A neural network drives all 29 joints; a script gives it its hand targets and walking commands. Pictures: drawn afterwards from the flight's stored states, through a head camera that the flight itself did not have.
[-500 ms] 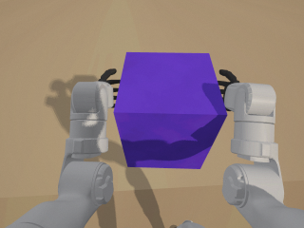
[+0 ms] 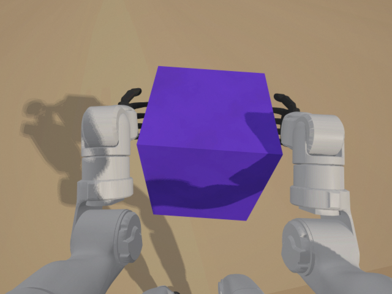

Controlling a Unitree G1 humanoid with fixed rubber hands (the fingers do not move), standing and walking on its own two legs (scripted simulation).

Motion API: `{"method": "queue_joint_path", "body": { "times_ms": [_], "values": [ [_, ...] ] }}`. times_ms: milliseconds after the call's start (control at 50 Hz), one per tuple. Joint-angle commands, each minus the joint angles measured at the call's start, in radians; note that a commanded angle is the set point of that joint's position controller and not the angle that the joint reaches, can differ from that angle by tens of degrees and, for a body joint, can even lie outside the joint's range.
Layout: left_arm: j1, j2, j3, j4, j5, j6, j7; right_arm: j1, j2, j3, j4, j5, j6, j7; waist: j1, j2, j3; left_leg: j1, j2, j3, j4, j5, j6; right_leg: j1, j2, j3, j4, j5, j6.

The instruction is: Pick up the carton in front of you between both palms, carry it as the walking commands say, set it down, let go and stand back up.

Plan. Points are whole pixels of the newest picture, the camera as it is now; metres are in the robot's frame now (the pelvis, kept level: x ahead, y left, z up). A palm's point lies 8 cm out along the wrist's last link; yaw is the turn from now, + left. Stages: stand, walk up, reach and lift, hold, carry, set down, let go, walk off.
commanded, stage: carry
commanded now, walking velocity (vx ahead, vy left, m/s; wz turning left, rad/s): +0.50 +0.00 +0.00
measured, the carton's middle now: (205, 148) +0.38 -0.02 +0.07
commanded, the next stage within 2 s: none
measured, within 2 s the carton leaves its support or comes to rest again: neither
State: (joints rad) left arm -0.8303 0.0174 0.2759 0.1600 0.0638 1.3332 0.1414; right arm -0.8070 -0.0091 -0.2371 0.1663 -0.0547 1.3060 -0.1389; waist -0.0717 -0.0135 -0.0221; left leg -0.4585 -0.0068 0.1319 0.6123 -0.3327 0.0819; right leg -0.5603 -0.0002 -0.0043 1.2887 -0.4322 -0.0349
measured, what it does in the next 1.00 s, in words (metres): climbs: right foot, then left foot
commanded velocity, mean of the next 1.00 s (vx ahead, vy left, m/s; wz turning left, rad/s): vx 0.50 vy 0.00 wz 0.00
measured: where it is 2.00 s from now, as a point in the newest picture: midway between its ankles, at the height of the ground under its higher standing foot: (193, 111)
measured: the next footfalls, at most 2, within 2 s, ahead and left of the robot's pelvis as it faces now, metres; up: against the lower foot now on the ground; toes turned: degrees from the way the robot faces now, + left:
right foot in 0.28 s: +0.35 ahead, -0.12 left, +0.00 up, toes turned -5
left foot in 0.74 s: +0.67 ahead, +0.07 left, +0.00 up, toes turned +10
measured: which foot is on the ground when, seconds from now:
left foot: down 0.00-0.30, up 0.32-0.72, down 0.74-1.00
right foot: up 0.00-0.26, down 0.28-0.74, up 0.76-1.00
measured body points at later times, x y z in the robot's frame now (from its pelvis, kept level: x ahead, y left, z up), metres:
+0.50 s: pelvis +0.31 -0.05 +0.03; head +0.34 -0.06 +0.48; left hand +0.68 +0.12 +0.14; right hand +0.70 -0.18 +0.14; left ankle +0.32 +0.09 -0.64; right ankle +0.31 -0.11 -0.72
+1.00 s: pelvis +0.66 +0.00 +0.03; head +0.66 +0.01 +0.48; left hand +0.94 +0.14 +0.10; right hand +0.93 -0.16 +0.10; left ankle +0.64 +0.07 -0.72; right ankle +0.70 -0.14 -0.66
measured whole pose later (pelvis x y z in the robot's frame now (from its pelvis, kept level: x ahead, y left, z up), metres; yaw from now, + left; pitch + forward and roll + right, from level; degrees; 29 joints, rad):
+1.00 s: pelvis +0.66 +0.00 +0.03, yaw -1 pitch +4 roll -1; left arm -0.16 -0.13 0.11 -0.29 0.11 1.17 0.09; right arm -0.16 0.13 -0.11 -0.30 -0.10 1.18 -0.08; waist -0.02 0.00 -0.09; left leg -0.20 0.01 0.20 0.32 -0.20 0.07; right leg -0.57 -0.08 -0.08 0.84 -0.28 0.02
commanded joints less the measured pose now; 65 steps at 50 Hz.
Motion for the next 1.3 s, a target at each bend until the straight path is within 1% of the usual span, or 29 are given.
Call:
{"method": "queue_joint_path", "body": {
  "times_ms": [0, 60, 180, 200, 240, 260, 280, 300, 320, 360, 400, 500, 620, 700, 720, 740, 760, 780, 820, 840, 880, 980, 1120, 1160, 1200, 1220, 1240, 1260, 1280],
  "values": [
    [-0.745, -1.075, -0.558, -0.145, -0.379, -0.036, -0.19, -0.915, 1.141, 0.592, -0.24, 0.534, -0.02, 0.249, 0.022, 0.11, -0.528, 0.577, 0.267, -0.409, -0.185, 0.282, 0.137, -0.227, -0.043, 0.026, -0.051, 0.035, -0.002],
    [-0.722, -1.032, -0.571, -0.18, -0.359, -0.03, -0.171, -0.881, 1.1, 0.596, -0.268, 0.533, -0.005, 0.248, 0.007, 0.107, -0.507, 0.572, 0.265, -0.333, -0.211, 0.307, 0.162, -0.243, -0.049, -0.008, -0.241, 0.048, 0.019],
    [-0.685, -0.993, -0.586, -0.094, -0.347, -0.002, -0.189, -0.778, 1.041, 0.586, -0.138, 0.474, 0.021, 0.251, -0.005, 0.16, -0.425, 0.503, 0.204, -0.154, -0.187, 0.493, 0.082, -0.024, -0.001, -0.131, -0.651, 0.266, 0.003],
    [-0.688, -0.996, -0.581, -0.072, -0.353, 0.001, -0.198, -0.769, 1.036, 0.579, -0.111, 0.463, 0.02, 0.252, 0.01, 0.177, -0.422, 0.488, 0.208, -0.142, -0.153, 0.55, 0.066, 0.043, 0.013, -0.149, -0.702, 0.276, -0.008],
    [-0.689, -1.013, -0.568, -0.027, -0.371, 0.0, -0.218, -0.757, 1.045, 0.571, -0.066, 0.442, 0.013, 0.252, 0.098, 0.138, -0.481, 0.359, 0.178, -0.074, 0.084, 0.648, -0.001, 0.387, 0.037, -0.177, -0.824, 0.318, -0.025],
    [-0.672, -1.023, -0.562, 0.002, -0.376, -0.006, -0.229, -0.759, 1.046, 0.559, -0.041, 0.433, 0.009, 0.252, 0.133, 0.037, -0.502, 0.179, 0.132, -0.042, 0.254, 0.476, -0.036, 0.591, -0.048, -0.077, -0.82, 0.309, -0.034],
    [-0.672, -1.01, -0.547, 0.042, -0.376, -0.01, -0.237, -0.739, 1.066, 0.544, -0.001, 0.421, 0.01, 0.253, 0.097, -0.187, -0.533, -0.072, 0.02, -0.039, 0.461, -0.028, -0.078, 0.763, -0.324, 0.372, -0.863, 0.373, -0.116],
    [-0.66, -1.031, -0.532, 0.074, -0.378, -0.019, -0.244, -0.761, 1.058, 0.527, 0.01, 0.413, 0.009, 0.251, 0.121, -0.285, -0.518, -0.268, -0.053, -0.093, 0.62, -0.184, -0.077, 0.855, -0.369, 0.551, -0.919, 0.417, -0.203],
    [-0.668, -1.057, -0.521, 0.066, -0.383, -0.027, -0.252, -0.768, 1.082, 0.525, 0.02, 0.407, 0.003, 0.249, 0.12, -0.232, -0.501, -0.326, -0.004, -0.139, 0.688, -0.174, -0.059, 0.843, -0.36, 0.507, -0.902, 0.442, -0.213],
    [-0.714, -1.122, -0.531, 0.017, -0.413, -0.049, -0.267, -0.752, 1.125, 0.52, 0.032, 0.401, -0.016, 0.247, 0.112, -0.061, -0.451, -0.329, 0.048, -0.147, 0.616, -0.073, -0.058, 0.748, -0.316, 0.353, -0.909, 0.524, -0.167],
    [-0.766, -1.167, -0.556, -0.044, -0.446, -0.069, -0.272, -0.739, 1.163, 0.521, 0.013, 0.402, -0.036, 0.239, 0.103, -0.081, -0.455, -0.274, 0.069, -0.134, 0.514, -0.022, -0.072, 0.694, -0.286, 0.25, -0.945, 0.525, -0.136],
    [-0.63, -1.215, -0.594, -0.082, -0.441, -0.096, -0.282, -0.576, 1.207, 0.551, -0.02, 0.364, -0.072, 0.22, 0.108, -0.116, -0.44, -0.305, 0.074, -0.07, 0.285, 0.096, -0.098, 0.757, -0.25, 0.119, -0.988, 0.603, -0.134],
    [-0.408, -1.212, -0.696, -0.235, -0.404, -0.124, -0.286, -0.383, 1.225, 0.662, -0.171, 0.343, -0.097, 0.234, 0.113, -0.127, -0.356, -0.19, 0.024, 0.039, -0.07, 0.314, -0.084, 0.793, -0.193, -0.028, -0.977, 0.891, -0.081],
    [-0.199, -1.168, -0.762, -0.331, -0.365, -0.129, -0.286, -0.202, 1.186, 0.729, -0.279, 0.337, -0.1, 0.256, 0.077, -0.145, -0.433, 0.242, -0.047, 0.129, -0.263, 0.404, -0.041, 0.711, -0.159, -0.139, -0.746, 1.101, -0.013],
    [-0.161, -1.152, -0.779, -0.348, -0.358, -0.13, -0.29, -0.154, 1.174, 0.741, -0.3, 0.332, -0.103, 0.265, 0.058, -0.095, -0.488, 0.468, 0.017, 0.071, -0.239, 0.363, -0.032, 0.564, -0.143, -0.151, -0.593, 0.915, 0.014],
    [-0.122, -1.135, -0.795, -0.362, -0.359, -0.13, -0.296, -0.101, 1.158, 0.747, -0.321, 0.325, -0.102, 0.275, 0.05, 0.034, -0.556, 0.677, 0.227, -0.185, -0.176, 0.404, -0.01, 0.362, -0.112, -0.121, -0.399, 0.544, 0.04],
    [-0.103, -1.176, -0.822, -0.381, -0.362, -0.123, -0.303, -0.072, 1.123, 0.747, -0.307, 0.307, -0.112, 0.279, 0.054, 0.307, -0.628, 0.956, 0.447, -0.583, -0.206, 0.409, 0.174, -0.018, 0.017, -0.066, -0.14, 0.03, 0.063],
    [-0.071, -1.154, -0.83, -0.401, -0.364, -0.125, -0.31, -0.013, 1.148, 0.764, -0.327, 0.314, -0.118, 0.285, 0.051, 0.279, -0.584, 0.912, 0.427, -0.62, -0.271, 0.406, 0.183, -0.137, 0.018, -0.003, -0.012, -0.061, 0.043],
    [-0.032, -1.175, -0.856, -0.439, -0.373, -0.145, -0.317, 0.002, 1.161, 0.799, -0.428, 0.319, -0.13, 0.294, 0.049, 0.087, -0.502, 0.774, 0.375, -0.435, -0.275, 0.531, 0.131, -0.16, -0.065, 0.026, -0.056, 0.026, 0.024],
    [0.011, -1.177, -0.865, -0.454, -0.368, -0.155, -0.317, 0.013, 1.167, 0.82, -0.47, 0.327, -0.137, 0.297, 0.051, 0.046, -0.465, 0.694, 0.358, -0.366, -0.303, 0.521, 0.105, -0.135, -0.09, 0.022, -0.142, 0.065, 0.029],
    [0.107, -1.157, -0.878, -0.503, -0.35, -0.166, -0.309, 0.105, 1.188, 0.838, -0.505, 0.336, -0.144, 0.306, 0.056, 0.079, -0.449, 0.599, 0.327, -0.276, -0.357, 0.426, 0.074, -0.055, -0.093, -0.015, -0.274, 0.096, 0.039],
    [0.23, -1.116, -0.893, -0.536, -0.334, -0.16, -0.295, 0.202, 1.086, 0.844, -0.546, 0.355, -0.123, 0.324, 0.056, 0.144, -0.336, 0.507, 0.267, -0.119, -0.416, 0.362, 0.066, -0.054, -0.095, -0.106, -0.561, 0.231, 0.067],
    [0.235, -0.993, -0.871, -0.529, -0.333, -0.101, -0.296, 0.226, 0.959, 0.812, -0.513, 0.329, -0.074, 0.318, 0.052, 0.148, -0.151, 0.468, 0.247, -0.036, -0.423, 0.405, 0.024, 0.005, -0.075, -0.178, -0.76, 0.41, 0.033],
    [0.228, -0.971, -0.858, -0.511, -0.334, -0.086, -0.298, 0.217, 0.942, 0.803, -0.496, 0.32, -0.061, 0.313, 0.056, 0.161, -0.136, 0.466, 0.247, -0.015, -0.361, 0.461, 0.012, 0.078, -0.059, -0.208, -0.791, 0.369, 0.016],
    [0.232, -0.951, -0.839, -0.476, -0.334, -0.078, -0.298, 0.184, 0.925, 0.801, -0.488, 0.318, -0.05, 0.308, 0.08, 0.125, -0.202, 0.374, 0.193, 0.067, -0.117, 0.59, -0.026, 0.351, 0.013, -0.277, -0.821, 0.268, 0.008],
    [0.225, -0.948, -0.829, -0.459, -0.331, -0.077, -0.298, 0.17, 0.912, 0.801, -0.481, 0.32, -0.044, 0.306, 0.098, 0.047, -0.27, 0.22, 0.151, 0.086, 0.087, 0.482, -0.063, 0.561, -0.071, -0.136, -0.832, 0.183, -0.014],
    [0.208, -0.939, -0.819, -0.431, -0.329, -0.082, -0.301, 0.134, 0.934, 0.814, -0.504, 0.332, -0.036, 0.303, 0.105, -0.212, -0.37, -0.062, 0.051, 0.051, 0.434, 0.248, -0.115, 0.772, -0.354, 0.347, -0.954, -0.004, -0.149],
    [0.223, -0.976, -0.827, -0.416, -0.34, -0.087, -0.301, 0.108, 0.942, 0.818, -0.5, 0.341, -0.035, 0.307, 0.105, -0.322, -0.366, -0.211, -0.021, -0.021, 0.61, -0.137, -0.111, 0.796, -0.423, 0.546, -1.075, 0.17, -0.201],
    [0.201, -1.007, -0.835, -0.445, -0.354, -0.091, -0.304, 0.108, 0.991, 0.823, -0.474, 0.349, -0.045, 0.31, 0.097, -0.225, -0.368, -0.25, 0.047, -0.109, 0.724, -0.14, -0.077, 0.769, -0.411, 0.443, -1.04, 0.295, -0.197]
  ]
}}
